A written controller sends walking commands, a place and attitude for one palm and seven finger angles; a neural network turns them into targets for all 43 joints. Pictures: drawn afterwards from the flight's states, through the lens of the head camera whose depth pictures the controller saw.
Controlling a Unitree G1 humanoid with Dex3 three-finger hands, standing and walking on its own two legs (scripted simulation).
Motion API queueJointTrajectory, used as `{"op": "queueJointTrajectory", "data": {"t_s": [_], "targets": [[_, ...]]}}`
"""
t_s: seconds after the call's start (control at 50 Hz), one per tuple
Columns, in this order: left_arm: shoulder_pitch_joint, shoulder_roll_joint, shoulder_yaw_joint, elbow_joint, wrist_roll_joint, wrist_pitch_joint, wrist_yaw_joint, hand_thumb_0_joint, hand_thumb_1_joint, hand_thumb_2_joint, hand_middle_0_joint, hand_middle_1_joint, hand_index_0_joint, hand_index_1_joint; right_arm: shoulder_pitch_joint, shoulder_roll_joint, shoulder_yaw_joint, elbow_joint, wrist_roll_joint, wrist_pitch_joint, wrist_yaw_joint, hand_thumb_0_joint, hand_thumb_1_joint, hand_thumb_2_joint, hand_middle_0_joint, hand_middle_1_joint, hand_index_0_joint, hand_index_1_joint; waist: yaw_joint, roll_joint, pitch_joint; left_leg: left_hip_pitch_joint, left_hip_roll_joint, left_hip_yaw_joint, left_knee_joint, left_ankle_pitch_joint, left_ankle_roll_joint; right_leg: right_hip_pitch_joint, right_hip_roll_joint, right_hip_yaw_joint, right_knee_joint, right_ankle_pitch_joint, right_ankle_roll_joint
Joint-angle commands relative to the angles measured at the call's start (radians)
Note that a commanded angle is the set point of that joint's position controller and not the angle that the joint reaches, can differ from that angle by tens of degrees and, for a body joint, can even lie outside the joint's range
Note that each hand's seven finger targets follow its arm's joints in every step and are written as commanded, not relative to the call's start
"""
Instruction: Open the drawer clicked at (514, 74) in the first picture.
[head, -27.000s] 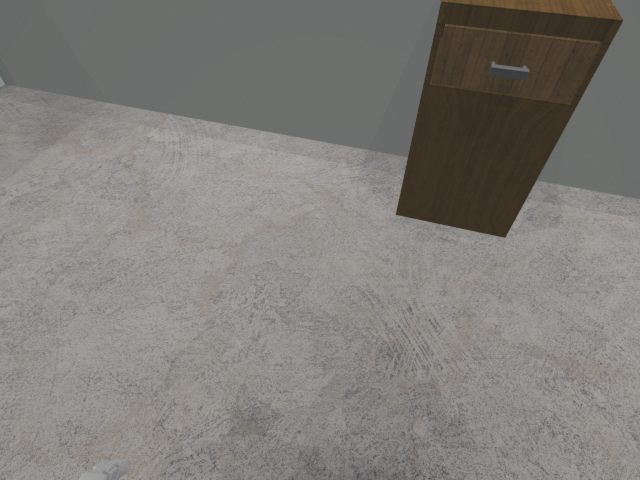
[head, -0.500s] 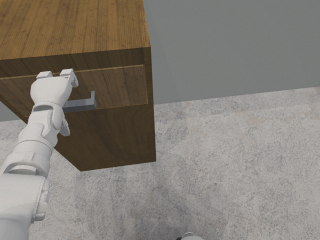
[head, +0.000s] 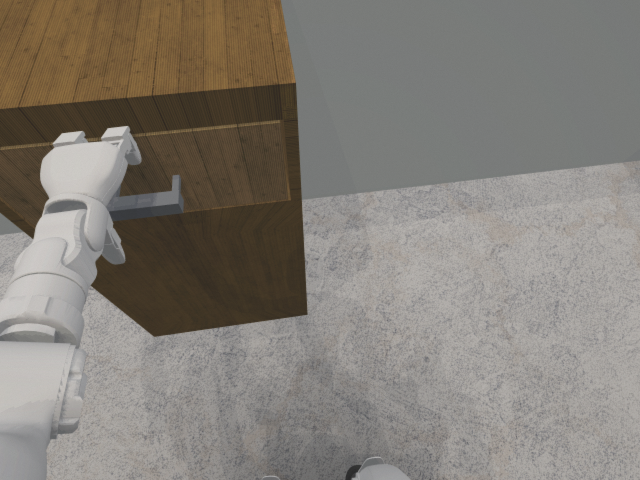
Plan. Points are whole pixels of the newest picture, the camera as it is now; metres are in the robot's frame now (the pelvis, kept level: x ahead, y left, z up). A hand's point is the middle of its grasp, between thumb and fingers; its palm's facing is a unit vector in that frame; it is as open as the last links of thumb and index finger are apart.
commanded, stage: re-aim the fingers above the handle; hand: left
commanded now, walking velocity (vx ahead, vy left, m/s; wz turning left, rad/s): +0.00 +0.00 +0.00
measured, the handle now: (145, 194) +0.52 +0.26 -0.02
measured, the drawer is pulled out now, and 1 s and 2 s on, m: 0.00 0.00 0.00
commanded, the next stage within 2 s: lower the fingers behind the handle in 0.84 s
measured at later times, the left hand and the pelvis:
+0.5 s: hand (110, 198) +0.47 +0.27 +0.04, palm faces -0.06 -0.01 -1.00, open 13.7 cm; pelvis +0.00 +0.00 +0.00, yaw +1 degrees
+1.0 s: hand (124, 194) +0.47 +0.25 +0.04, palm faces -0.04 -0.01 -1.00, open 13.7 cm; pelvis +0.00 +0.00 +0.00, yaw +0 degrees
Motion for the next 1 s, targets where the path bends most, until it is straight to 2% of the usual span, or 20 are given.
{"op": "queueJointTrajectory", "data": {"t_s": [0.0, 0.06, 0.1, 0.14, 0.28, 0.3, 0.32, 0.36, 0.38, 0.5, 0.54, 0.56, 0.68, 0.72, 0.78, 0.86, 0.88, 0.92, 0.96, 0.98], "targets": [[-0.405, 0.264, 0.051, -0.193, -0.004, 0.003, 0.043, 0.000, -0.500, 0.300, -0.300, -1.200, -0.300, -1.200, 0.115, -0.160, -0.059, -0.059, 0.001, -0.012, -0.009, 0.000, -0.900, -0.900, 0.200, 0.300, 0.200, 0.300, -0.007, 0.036, -0.431, 0.215, 0.023, -0.004, -0.057, 0.551, -0.022, 0.289, -0.008, -0.018, -0.038, 0.351, -0.017], [-0.418, 0.263, 0.041, -0.173, -0.002, 0.012, 0.043, 0.000, -0.500, 0.300, -0.300, -1.200, -0.300, -1.200, 0.110, -0.161, -0.053, -0.061, 0.004, -0.011, -0.009, 0.000, -0.900, -0.900, 0.200, 0.300, 0.200, 0.300, -0.013, 0.027, -0.386, 0.191, 0.020, -0.006, -0.071, 0.493, -0.021, 0.276, -0.006, -0.020, -0.045, 0.313, -0.019], [-0.449, 0.293, 0.061, -0.193, 0.002, 0.004, 0.047, 0.000, -0.500, 0.300, -0.300, -1.200, -0.300, -1.200, 0.114, -0.162, -0.054, -0.059, 0.001, -0.013, -0.011, 0.000, -0.900, -0.900, 0.200, 0.300, 0.200, 0.300, -0.010, 0.045, -0.419, 0.207, 0.021, -0.008, -0.065, 0.517, -0.023, 0.283, -0.008, -0.018, -0.039, 0.325, -0.020], [-0.463, 0.254, 0.030, -0.178, 0.006, 0.008, 0.051, 0.000, -0.500, 0.300, -0.300, -1.200, -0.300, -1.200, 0.115, -0.158, -0.053, -0.061, 0.002, -0.014, -0.011, 0.000, -0.900, -0.900, 0.200, 0.300, 0.200, 0.300, -0.025, 0.034, -0.403, 0.212, 0.022, -0.013, -0.062, 0.518, -0.025, 0.259, -0.006, -0.026, -0.038, 0.314, -0.019], [-0.533, 0.241, 0.015, -0.154, 0.011, 0.028, 0.063, 0.000, -0.500, 0.300, -0.300, -1.200, -0.300, -1.200, 0.125, -0.160, -0.054, -0.050, -0.001, -0.015, -0.007, 0.000, -0.900, -0.900, 0.200, 0.300, 0.200, 0.300, -0.047, 0.031, -0.409, 0.229, 0.024, -0.021, -0.051, 0.514, -0.031, 0.219, -0.005, -0.032, -0.038, 0.288, -0.020], [-0.548, 0.222, -0.003, -0.163, 0.009, 0.028, 0.064, 0.000, -0.500, 0.300, -0.300, -1.200, -0.300, -1.200, 0.130, -0.157, -0.053, -0.052, 0.000, -0.017, -0.006, 0.000, -0.900, -0.900, 0.200, 0.300, 0.200, 0.300, -0.046, 0.055, -0.417, 0.238, 0.023, -0.025, -0.054, 0.515, -0.033, 0.216, -0.004, -0.033, -0.037, 0.284, -0.020], [-0.505, 0.259, 0.035, -0.147, 0.011, 0.033, 0.064, 0.000, -0.500, 0.300, -0.300, -1.200, -0.300, -1.200, 0.128, -0.161, -0.053, -0.048, -0.001, -0.016, -0.005, 0.000, -0.900, -0.900, 0.200, 0.300, 0.200, 0.300, -0.027, 0.047, -0.424, 0.242, 0.024, -0.025, -0.051, 0.537, -0.036, 0.225, -0.004, -0.034, -0.031, 0.295, -0.022], [-0.535, 0.209, -0.006, -0.176, 0.007, 0.035, 0.061, 0.000, -0.500, 0.300, -0.300, -1.200, -0.300, -1.200, 0.124, -0.153, -0.054, -0.057, -0.001, -0.017, -0.004, 0.000, -0.900, -0.900, 0.200, 0.300, 0.200, 0.300, -0.041, 0.063, -0.428, 0.258, 0.024, -0.021, -0.048, 0.548, -0.035, 0.220, -0.004, -0.034, -0.037, 0.303, -0.020], [-0.537, 0.236, 0.019, -0.178, 0.007, 0.030, 0.059, 0.000, -0.500, 0.300, -0.300, -1.200, -0.300, -1.200, 0.127, -0.157, -0.055, -0.054, -0.003, -0.015, -0.005, 0.000, -0.900, -0.900, 0.200, 0.300, 0.200, 0.300, -0.034, 0.061, -0.447, 0.265, 0.026, -0.026, -0.046, 0.577, -0.040, 0.233, -0.004, -0.034, -0.033, 0.311, -0.022], [-0.516, 0.190, -0.016, -0.195, 0.003, 0.020, 0.045, 0.000, -0.500, 0.300, -0.300, -1.200, -0.300, -1.200, 0.121, -0.148, -0.053, -0.067, 0.000, -0.018, -0.005, 0.000, -0.900, -0.900, 0.200, 0.300, 0.200, 0.300, -0.032, 0.067, -0.430, 0.266, 0.025, -0.028, -0.055, 0.549, -0.036, 0.232, -0.002, -0.034, -0.038, 0.293, -0.021], [-0.460, 0.225, 0.020, -0.164, 0.005, 0.021, 0.043, 0.000, -0.500, 0.300, -0.300, -1.200, -0.300, -1.200, 0.119, -0.152, -0.052, -0.063, 0.001, -0.015, -0.005, 0.000, -0.900, -0.900, 0.200, 0.300, 0.200, 0.300, -0.019, 0.031, -0.408, 0.237, 0.024, -0.023, -0.055, 0.532, -0.032, 0.247, -0.002, -0.031, -0.038, 0.298, -0.022], [-0.489, 0.213, 0.004, -0.174, 0.005, 0.022, 0.046, 0.000, -0.500, 0.300, -0.300, -1.200, -0.300, -1.200, 0.115, -0.151, -0.050, -0.068, 0.001, -0.016, -0.006, 0.000, -0.900, -0.900, 0.200, 0.300, 0.200, 0.300, -0.030, 0.033, -0.390, 0.219, 0.022, -0.018, -0.060, 0.502, -0.027, 0.245, -0.003, -0.030, -0.042, 0.292, -0.021], [-0.480, 0.251, 0.042, -0.178, 0.009, 0.024, 0.058, 0.000, -0.500, 0.300, -0.300, -1.200, -0.300, -1.200, 0.116, -0.156, -0.053, -0.063, -0.002, -0.018, -0.005, 0.000, -0.900, -0.900, 0.200, 0.300, 0.200, 0.300, -0.016, 0.027, -0.427, 0.214, 0.022, -0.015, -0.060, 0.518, -0.028, 0.274, -0.005, -0.026, -0.035, 0.313, -0.024], [-0.480, 0.201, 0.000, -0.189, 0.011, 0.028, 0.060, 0.000, -0.500, 0.300, -0.300, -1.200, -0.300, -1.200, 0.116, -0.150, -0.055, -0.066, 0.001, -0.019, -0.003, 0.000, -0.900, -0.900, 0.200, 0.300, 0.200, 0.300, -0.025, 0.051, -0.429, 0.237, 0.024, -0.018, -0.058, 0.531, -0.031, 0.252, -0.004, -0.030, -0.036, 0.308, -0.021], [-0.477, 0.239, 0.039, -0.193, 0.002, 0.027, 0.062, 0.000, -0.500, 0.300, -0.300, -1.200, -0.300, -1.200, 0.118, -0.156, -0.057, -0.058, -0.002, -0.018, -0.004, 0.000, -0.900, -0.900, 0.200, 0.300, 0.200, 0.300, -0.017, 0.030, -0.442, 0.235, 0.025, -0.017, -0.059, 0.551, -0.031, 0.277, -0.005, -0.027, -0.035, 0.329, -0.022], [-0.449, 0.212, 0.017, -0.191, 0.008, 0.033, 0.063, 0.000, -0.500, 0.300, -0.300, -1.200, -0.300, -1.200, 0.106, -0.148, -0.056, -0.065, 0.001, -0.019, -0.002, 0.000, -0.900, -0.900, 0.200, 0.300, 0.200, 0.300, -0.011, 0.041, -0.425, 0.228, 0.021, -0.009, -0.065, 0.528, -0.026, 0.284, -0.006, -0.023, -0.043, 0.324, -0.020], [-0.467, 0.213, 0.023, -0.199, 0.008, 0.031, 0.065, 0.000, -0.500, 0.300, -0.300, -1.200, -0.300, -1.200, 0.109, -0.150, -0.058, -0.059, -0.002, -0.019, -0.003, 0.000, -0.900, -0.900, 0.200, 0.300, 0.200, 0.300, -0.018, 0.024, -0.435, 0.232, 0.023, -0.010, -0.064, 0.551, -0.025, 0.291, -0.007, -0.024, -0.043, 0.344, -0.021], [-0.416, 0.252, 0.056, -0.187, 0.003, 0.039, 0.065, 0.000, -0.500, 0.300, -0.300, -1.200, -0.300, -1.200, 0.102, -0.153, -0.054, -0.063, -0.001, -0.015, -0.002, 0.000, -0.900, -0.900, 0.200, 0.300, 0.200, 0.300, 0.005, 0.021, -0.437, 0.210, 0.019, -0.003, -0.069, 0.532, -0.023, 0.322, -0.008, -0.017, -0.039, 0.355, -0.019], [-0.406, 0.217, 0.023, -0.147, 0.004, 0.050, 0.064, 0.000, -0.500, 0.300, -0.300, -1.200, -0.300, -1.200, 0.097, -0.152, -0.050, -0.064, 0.003, -0.016, -0.002, 0.000, -0.900, -0.900, 0.200, 0.300, 0.200, 0.300, -0.011, -0.014, -0.375, 0.164, 0.016, 0.005, -0.078, 0.469, -0.016, 0.314, -0.010, -0.018, -0.050, 0.336, -0.017], [-0.396, 0.246, 0.049, -0.130, 0.006, 0.050, 0.063, 0.000, -0.500, 0.300, -0.300, -1.200, -0.300, -1.200, 0.096, -0.157, -0.049, -0.060, 0.002, -0.014, -0.003, 0.000, -0.900, -0.900, 0.200, 0.300, 0.200, 0.300, -0.004, -0.031, -0.379, 0.147, 0.015, 0.008, -0.078, 0.470, -0.014, 0.332, -0.012, -0.011, -0.049, 0.350, -0.018]]}}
